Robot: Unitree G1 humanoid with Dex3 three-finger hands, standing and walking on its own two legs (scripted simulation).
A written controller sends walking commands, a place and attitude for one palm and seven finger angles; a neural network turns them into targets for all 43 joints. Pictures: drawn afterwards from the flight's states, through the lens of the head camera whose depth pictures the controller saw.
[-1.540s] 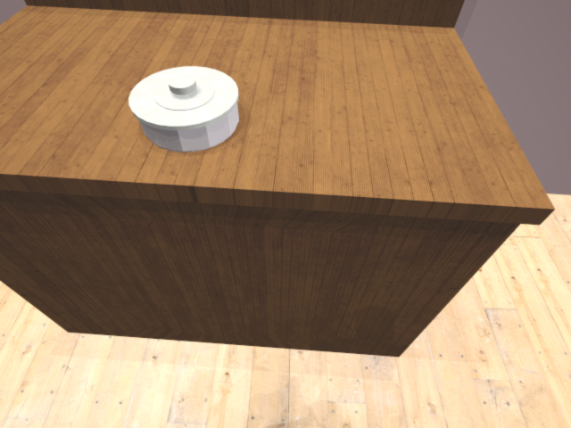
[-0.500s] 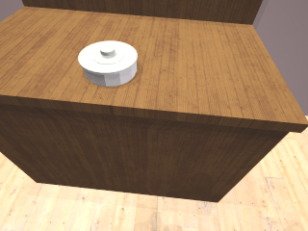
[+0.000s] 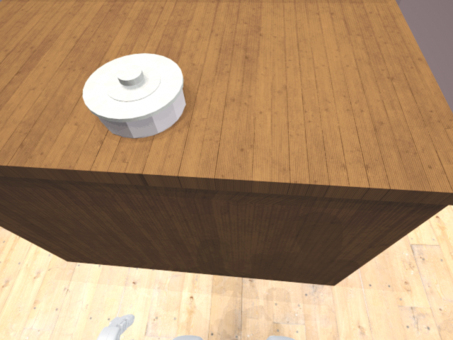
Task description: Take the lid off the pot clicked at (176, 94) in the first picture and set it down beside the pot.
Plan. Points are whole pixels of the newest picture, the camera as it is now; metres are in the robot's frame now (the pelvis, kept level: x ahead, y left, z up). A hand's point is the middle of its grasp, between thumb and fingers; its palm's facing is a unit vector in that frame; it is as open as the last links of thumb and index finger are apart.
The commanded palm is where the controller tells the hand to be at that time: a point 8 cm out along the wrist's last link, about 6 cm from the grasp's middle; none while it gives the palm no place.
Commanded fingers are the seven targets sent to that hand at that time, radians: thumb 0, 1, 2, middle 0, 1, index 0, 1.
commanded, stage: come to a stop and stand still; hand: left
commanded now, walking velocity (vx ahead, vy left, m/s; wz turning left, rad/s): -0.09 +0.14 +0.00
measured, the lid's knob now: (130, 75) +0.53 +0.19 +0.15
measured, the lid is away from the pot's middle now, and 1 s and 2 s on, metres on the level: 0.00 0.00 0.00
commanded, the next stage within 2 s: look again from close up in 1.24 s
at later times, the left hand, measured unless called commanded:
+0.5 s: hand out of the picture -0.01 +0.26 -0.18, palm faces +0.07 -0.97 -0.23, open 7.4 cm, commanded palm none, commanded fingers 0.00 0.90 0.90 -0.20 -0.30 -0.20 -0.30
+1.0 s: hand out of the picture -0.02 +0.22 -0.17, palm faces -0.01 -0.98 -0.21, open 7.3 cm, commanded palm none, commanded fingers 0.00 0.90 0.90 -0.20 -0.30 -0.20 -0.30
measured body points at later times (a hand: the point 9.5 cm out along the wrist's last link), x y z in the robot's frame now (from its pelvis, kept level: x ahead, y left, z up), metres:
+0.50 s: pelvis -0.04 +0.05 +0.00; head +0.00 +0.08 +0.45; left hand -0.01 +0.31 -0.17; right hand +0.04 -0.18 -0.14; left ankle -0.03 +0.15 -0.74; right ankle -0.02 -0.08 -0.71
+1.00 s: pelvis -0.06 +0.05 +0.00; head -0.05 +0.04 +0.45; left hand -0.02 +0.28 -0.15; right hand -0.10 -0.17 -0.16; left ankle -0.03 +0.15 -0.74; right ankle -0.11 -0.05 -0.74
